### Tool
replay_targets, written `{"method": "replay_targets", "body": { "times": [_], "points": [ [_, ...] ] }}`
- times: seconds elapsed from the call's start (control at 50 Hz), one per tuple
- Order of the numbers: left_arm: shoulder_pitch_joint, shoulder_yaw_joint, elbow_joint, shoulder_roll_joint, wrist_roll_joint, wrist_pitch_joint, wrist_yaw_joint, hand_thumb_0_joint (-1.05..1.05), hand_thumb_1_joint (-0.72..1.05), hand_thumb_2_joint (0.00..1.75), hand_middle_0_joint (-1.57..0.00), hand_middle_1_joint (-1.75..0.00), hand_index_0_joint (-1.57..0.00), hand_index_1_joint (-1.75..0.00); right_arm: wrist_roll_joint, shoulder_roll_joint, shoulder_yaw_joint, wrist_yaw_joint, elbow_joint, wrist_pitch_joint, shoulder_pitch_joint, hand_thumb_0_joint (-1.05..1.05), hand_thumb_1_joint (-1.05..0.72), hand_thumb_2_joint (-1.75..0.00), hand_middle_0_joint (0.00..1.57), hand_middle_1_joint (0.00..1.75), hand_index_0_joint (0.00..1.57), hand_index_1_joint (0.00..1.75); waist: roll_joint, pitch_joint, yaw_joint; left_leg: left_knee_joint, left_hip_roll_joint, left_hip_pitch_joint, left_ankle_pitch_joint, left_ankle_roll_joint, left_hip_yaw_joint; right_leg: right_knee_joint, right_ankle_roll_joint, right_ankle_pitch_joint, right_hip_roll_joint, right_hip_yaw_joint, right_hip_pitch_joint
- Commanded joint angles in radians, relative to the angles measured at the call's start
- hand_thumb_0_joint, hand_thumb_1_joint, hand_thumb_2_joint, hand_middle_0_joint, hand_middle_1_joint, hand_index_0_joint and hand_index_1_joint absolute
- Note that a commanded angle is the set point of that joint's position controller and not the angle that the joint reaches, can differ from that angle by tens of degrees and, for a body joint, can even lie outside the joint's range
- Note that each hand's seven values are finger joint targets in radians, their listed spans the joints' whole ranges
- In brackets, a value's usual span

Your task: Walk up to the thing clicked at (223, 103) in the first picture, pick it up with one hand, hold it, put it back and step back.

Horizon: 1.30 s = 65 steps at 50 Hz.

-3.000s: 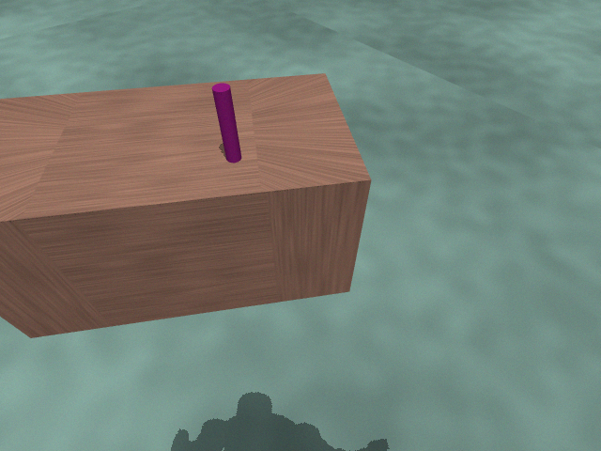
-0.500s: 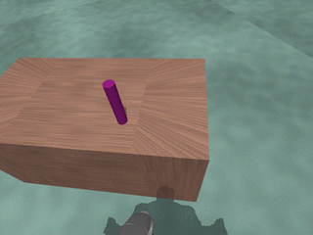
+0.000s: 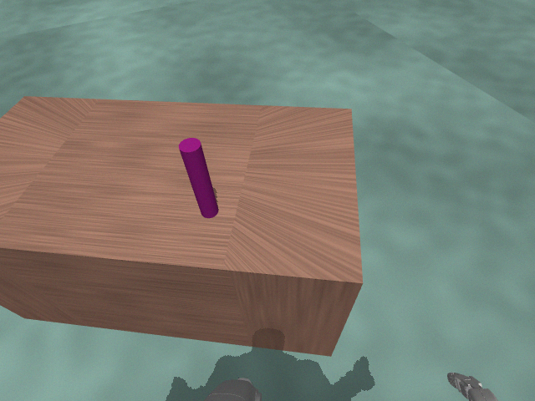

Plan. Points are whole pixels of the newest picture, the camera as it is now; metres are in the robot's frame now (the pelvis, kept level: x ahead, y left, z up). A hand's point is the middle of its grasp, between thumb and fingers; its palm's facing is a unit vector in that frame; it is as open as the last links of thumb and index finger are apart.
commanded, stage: walk up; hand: left
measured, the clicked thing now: (200, 182) +0.54 +0.21 -0.05
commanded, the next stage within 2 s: stand in 1.32 s
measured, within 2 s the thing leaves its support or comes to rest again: neither
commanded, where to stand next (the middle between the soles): +0.07 +0.01 m, yaw -2 degrees
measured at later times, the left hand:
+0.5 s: hand out of the picture +0.11 +0.28 -0.13, palm faces -0.03 -0.94 -0.33, open 7.3 cm
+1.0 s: hand out of the picture +0.07 +0.27 -0.13, palm faces +0.01 -0.93 -0.36, open 7.3 cm
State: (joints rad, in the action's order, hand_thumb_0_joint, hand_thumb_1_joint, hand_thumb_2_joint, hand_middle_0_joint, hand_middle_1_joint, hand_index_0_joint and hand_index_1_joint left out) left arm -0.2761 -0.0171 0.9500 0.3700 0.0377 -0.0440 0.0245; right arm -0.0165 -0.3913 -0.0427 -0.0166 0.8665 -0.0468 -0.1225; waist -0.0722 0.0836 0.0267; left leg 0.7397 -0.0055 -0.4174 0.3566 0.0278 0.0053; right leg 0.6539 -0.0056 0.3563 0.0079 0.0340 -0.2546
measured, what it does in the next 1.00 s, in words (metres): stands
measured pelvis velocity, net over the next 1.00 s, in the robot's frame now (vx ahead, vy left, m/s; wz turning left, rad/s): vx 0.02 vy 0.01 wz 0.02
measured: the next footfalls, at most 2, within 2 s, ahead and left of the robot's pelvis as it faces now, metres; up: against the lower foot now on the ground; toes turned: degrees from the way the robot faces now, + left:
none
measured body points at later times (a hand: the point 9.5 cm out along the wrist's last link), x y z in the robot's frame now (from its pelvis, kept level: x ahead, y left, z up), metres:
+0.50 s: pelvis +0.00 +0.02 +0.02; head +0.00 +0.04 +0.47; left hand +0.11 +0.32 -0.11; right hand +0.08 -0.28 -0.10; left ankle +0.04 +0.14 -0.72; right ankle +0.00 -0.13 -0.72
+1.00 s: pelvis +0.02 +0.01 +0.03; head +0.02 +0.01 +0.48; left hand +0.07 +0.32 -0.10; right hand +0.11 -0.28 -0.11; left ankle +0.04 +0.14 -0.72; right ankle +0.00 -0.13 -0.72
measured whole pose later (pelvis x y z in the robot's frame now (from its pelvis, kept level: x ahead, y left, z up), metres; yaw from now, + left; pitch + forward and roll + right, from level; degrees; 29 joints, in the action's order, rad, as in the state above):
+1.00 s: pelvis +0.02 +0.01 +0.03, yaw +1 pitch -2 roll -1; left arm -0.11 -0.01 1.18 0.35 0.02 -0.02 -0.01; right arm -0.01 -0.35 -0.01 -0.01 1.16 0.00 -0.08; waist -0.02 0.04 0.01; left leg 0.37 0.00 -0.18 0.15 -0.01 0.04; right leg 0.32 -0.04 0.21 0.04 0.04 -0.07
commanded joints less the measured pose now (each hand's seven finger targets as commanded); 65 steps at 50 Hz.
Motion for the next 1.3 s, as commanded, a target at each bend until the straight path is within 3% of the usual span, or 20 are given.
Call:
{"method": "replay_targets", "body": {
  "times": [0.0, 0.02, 0.04, 0.08, 0.1, 0.12, 0.14, 0.18, 0.24, 0.34, 0.44, 0.5, 0.58, 0.72, 0.82, 1.04, 1.28],
  "points": [
    [0.144, -0.067, -0.103, 0.271, -0.009, -0.031, 0.011, 0.0, 0.9, 0.9, -0.2, -0.3, -0.2, -0.3, 0.008, -0.189, -0.05, 0.002, -0.028, 0.041, -0.014, 0.0, -0.9, -0.9, 0.2, 0.3, 0.2, 0.3, 0.169, -0.013, -0.062, -0.03, -0.044, 0.114, 0.072, 0.006, 0.068, -0.251, 0.189, -0.162, 0.284, -0.284, -0.125],
    [0.132, -0.056, -0.09, 0.252, -0.011, -0.034, 0.011, 0.0, 0.9, 0.9, -0.2, -0.3, -0.2, -0.3, 0.017, -0.172, -0.047, -0.001, -0.017, 0.051, 0.011, 0.0, -0.9, -0.9, 0.2, 0.3, 0.2, 0.3, 0.158, -0.037, -0.059, -0.14, -0.038, 0.152, -0.084, 0.014, 0.054, -0.212, 0.126, -0.271, 0.219, -0.194, -0.081],
    [0.128, -0.052, -0.075, 0.243, -0.014, -0.036, 0.008, 0.0, 0.9, 0.9, -0.2, -0.3, -0.2, -0.3, 0.018, -0.158, -0.043, -0.001, 0.0, 0.058, 0.006, 0.0, -0.9, -0.9, 0.2, 0.3, 0.2, 0.3, 0.174, -0.075, -0.054, -0.186, -0.053, 0.228, -0.267, 0.026, 0.075, -0.186, 0.08, -0.319, 0.176, -0.148, -0.078],
    [0.096, -0.048, -0.062, 0.238, -0.024, -0.032, -0.001, 0.0, 0.9, 0.9, -0.2, -0.3, -0.2, -0.3, 0.01, -0.171, -0.039, 0.003, 0.007, 0.065, 0.008, 0.0, -0.9, -0.9, 0.2, 0.3, 0.2, 0.3, 0.171, -0.129, -0.031, -0.189, -0.078, 0.288, -0.405, 0.049, 0.091, -0.139, 0.049, -0.358, 0.127, -0.114, -0.041],
    [0.08, -0.044, -0.06, 0.234, -0.025, -0.028, -0.006, 0.0, 0.9, 0.9, -0.2, -0.3, -0.2, -0.3, 0.008, -0.182, -0.036, 0.006, 0.009, 0.069, 0.012, 0.0, -0.9, -0.9, 0.2, 0.3, 0.2, 0.3, 0.165, -0.135, -0.021, -0.202, -0.099, 0.28, -0.366, 0.051, 0.113, -0.146, 0.046, -0.284, 0.119, -0.115, -0.043],
    [0.046, -0.043, -0.048, 0.227, -0.03, -0.023, -0.006, 0.0, 0.9, 0.9, -0.2, -0.3, -0.2, -0.3, 0.015, -0.202, -0.034, 0.004, 0.017, 0.072, 0.043, 0.0, -0.9, -0.9, 0.2, 0.3, 0.2, 0.3, 0.151, -0.138, 0.0, -0.197, -0.109, 0.253, -0.265, 0.061, 0.14, -0.202, 0.043, -0.163, 0.11, -0.121, -0.034],
    [0.081, -0.043, -0.022, 0.235, -0.026, -0.019, -0.004, 0.0, 0.9, 0.9, -0.2, -0.3, -0.2, -0.3, 0.02, -0.18, -0.031, 0.0, 0.035, 0.066, 0.051, 0.0, -0.9, -0.9, 0.2, 0.3, 0.2, 0.3, 0.172, -0.101, -0.01, -0.219, -0.09, 0.192, -0.184, 0.04, 0.134, -0.249, 0.049, -0.074, 0.118, -0.123, -0.005],
    [0.148, -0.042, -0.027, 0.244, -0.021, -0.014, -0.007, 0.0, 0.9, 0.9, -0.2, -0.3, -0.2, -0.3, 0.016, -0.183, -0.025, 0.0, 0.063, 0.064, 0.032, 0.0, -0.9, -0.9, 0.2, 0.3, 0.2, 0.3, 0.156, -0.116, -0.034, -0.277, -0.075, 0.199, -0.108, 0.023, 0.119, -0.24, 0.056, -0.05, 0.134, -0.138, 0.019],
    [0.138, -0.032, -0.001, 0.221, -0.031, -0.004, -0.012, 0.0, 0.9, 0.9, -0.2, -0.3, -0.2, -0.3, 0.011, -0.197, -0.017, 0.0, 0.096, 0.07, 0.057, 0.0, -0.9, -0.9, 0.2, 0.3, 0.2, 0.3, 0.074, -0.082, -0.012, -0.366, -0.111, 0.153, -0.009, 0.036, 0.18, -0.232, 0.051, -0.004, 0.093, -0.092, 0.037],
    [0.152, -0.027, 0.049, 0.212, -0.037, 0.0, -0.014, 0.0, 0.9, 0.9, -0.2, -0.3, -0.2, -0.3, 0.009, -0.188, 0.0, 0.004, 0.14, 0.081, 0.076, 0.0, -0.9, -0.9, 0.2, 0.3, 0.2, 0.3, -0.002, -0.091, 0.002, -0.429, -0.127, 0.124, -0.123, 0.023, 0.189, -0.252, 0.041, -0.103, 0.083, -0.07, 0.144],
    [0.191, -0.023, 0.083, 0.213, -0.037, 0.002, -0.015, 0.0, 0.9, 0.9, -0.2, -0.3, -0.2, -0.3, 0.012, -0.182, 0.0, 0.011, 0.173, 0.086, 0.073, 0.0, -0.9, -0.9, 0.2, 0.3, 0.2, 0.3, -0.01, -0.114, -0.012, -0.423, -0.119, 0.186, -0.25, 0.011, 0.152, -0.302, 0.03, -0.199, 0.1, -0.068, 0.17],
    [0.21, -0.018, 0.1, 0.207, -0.036, 0.005, -0.018, 0.0, 0.9, 0.9, -0.2, -0.3, -0.2, -0.3, 0.011, -0.182, -0.002, 0.013, 0.184, 0.084, 0.088, 0.0, -0.9, -0.9, 0.2, 0.3, 0.2, 0.3, -0.013, -0.098, -0.016, -0.454, -0.118, 0.19, -0.178, 0.005, 0.153, -0.326, 0.024, -0.168, 0.098, -0.063, 0.155],
    [0.221, -0.017, 0.122, 0.205, -0.029, 0.004, -0.02, 0.0, 0.9, 0.9, -0.2, -0.3, -0.2, -0.3, 0.011, -0.179, -0.004, 0.013, 0.193, 0.08, 0.095, 0.0, -0.9, -0.9, 0.2, 0.3, 0.2, 0.3, 0.015, -0.109, -0.022, -0.455, -0.112, 0.214, -0.167, 0.004, 0.14, -0.348, 0.02, -0.187, 0.108, -0.067, 0.162],
    [0.239, -0.021, 0.146, 0.201, -0.026, -0.002, -0.019, 0.0, 0.9, 0.9, -0.2, -0.3, -0.2, -0.3, 0.015, -0.173, -0.005, 0.013, 0.208, 0.076, 0.096, 0.0, -0.9, -0.9, 0.2, 0.3, 0.2, 0.3, 0.064, -0.118, -0.033, -0.424, -0.101, 0.258, -0.25, 0.002, 0.117, -0.384, 0.017, -0.206, 0.122, -0.07, 0.158],
    [0.242, -0.023, 0.155, 0.2, -0.026, 0.002, -0.018, 0.0, 0.9, 0.9, -0.2, -0.3, -0.2, -0.3, 0.012, -0.171, -0.007, 0.013, 0.219, 0.07, 0.102, 0.0, -0.9, -0.9, 0.2, 0.3, 0.2, 0.3, 0.076, -0.086, -0.033, -0.443, -0.098, 0.256, -0.197, -0.002, 0.124, -0.394, 0.017, -0.157, 0.122, -0.07, 0.121],
    [0.226, -0.033, 0.158, 0.199, -0.027, 0.004, -0.013, 0.0, 0.9, 0.9, -0.2, -0.3, -0.2, -0.3, 0.01, -0.162, -0.004, 0.016, 0.226, 0.068, 0.101, 0.0, -0.9, -0.9, 0.2, 0.3, 0.2, 0.3, 0.083, -0.124, -0.023, -0.414, -0.098, 0.303, -0.368, -0.006, 0.106, -0.386, 0.01, -0.28, 0.129, -0.056, 0.163],
    [0.241, -0.038, 0.143, 0.191, -0.025, 0.012, -0.011, 0.0, 0.9, 0.9, -0.2, -0.3, -0.2, -0.3, 0.009, -0.157, -0.006, 0.022, 0.225, 0.068, 0.083, 0.0, -0.9, -0.9, 0.2, 0.3, 0.2, 0.3, 0.067, -0.13, -0.027, -0.432, -0.103, 0.28, -0.382, -0.004, 0.101, -0.38, 0.011, -0.298, 0.126, -0.047, 0.214]
  ]
}}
